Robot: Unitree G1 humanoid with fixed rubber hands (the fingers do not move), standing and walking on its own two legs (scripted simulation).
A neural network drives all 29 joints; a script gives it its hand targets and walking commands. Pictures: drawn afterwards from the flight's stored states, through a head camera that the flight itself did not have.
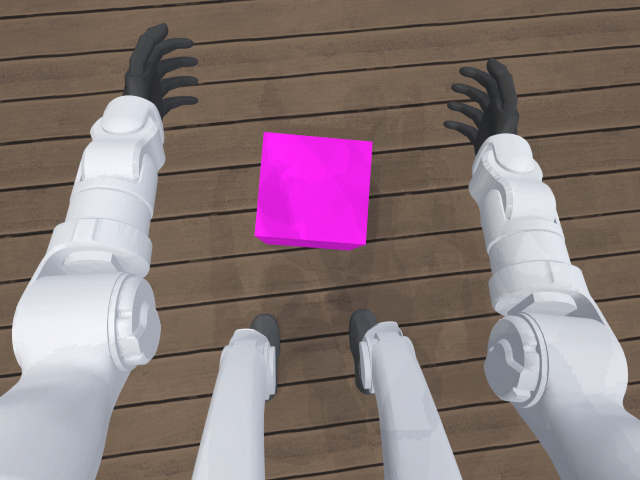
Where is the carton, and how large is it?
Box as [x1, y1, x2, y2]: [255, 132, 372, 249]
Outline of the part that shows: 264,132 255,235 264,242 272,244 337,249 351,249 365,244 372,142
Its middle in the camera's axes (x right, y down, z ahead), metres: -0.01 -0.09 +0.85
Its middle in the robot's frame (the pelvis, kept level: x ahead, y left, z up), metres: +0.50 -0.01 -0.52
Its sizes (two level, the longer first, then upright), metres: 0.210 0.200 0.250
